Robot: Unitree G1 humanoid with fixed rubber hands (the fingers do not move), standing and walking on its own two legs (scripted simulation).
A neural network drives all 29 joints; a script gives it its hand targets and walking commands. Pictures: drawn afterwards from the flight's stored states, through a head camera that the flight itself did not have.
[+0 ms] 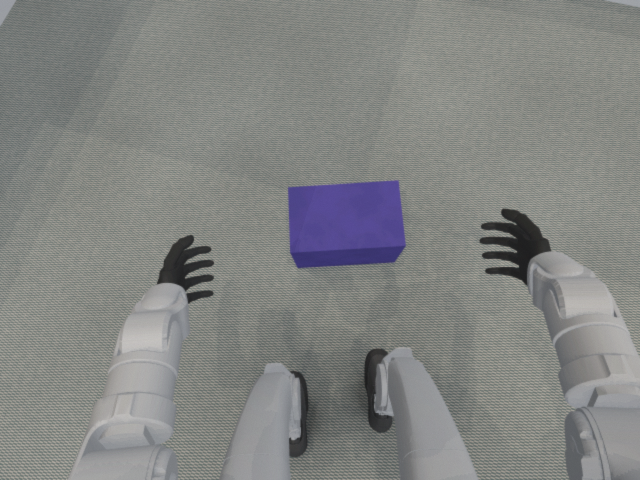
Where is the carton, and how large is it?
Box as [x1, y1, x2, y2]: [288, 180, 405, 267]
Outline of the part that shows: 398,180 288,187 290,252 297,267 394,261 405,245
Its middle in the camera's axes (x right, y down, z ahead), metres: +0.06 -0.05 +1.04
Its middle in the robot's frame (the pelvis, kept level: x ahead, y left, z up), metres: +0.57 -0.03 -0.60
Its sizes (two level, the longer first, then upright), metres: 0.278 0.170 0.190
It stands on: the floor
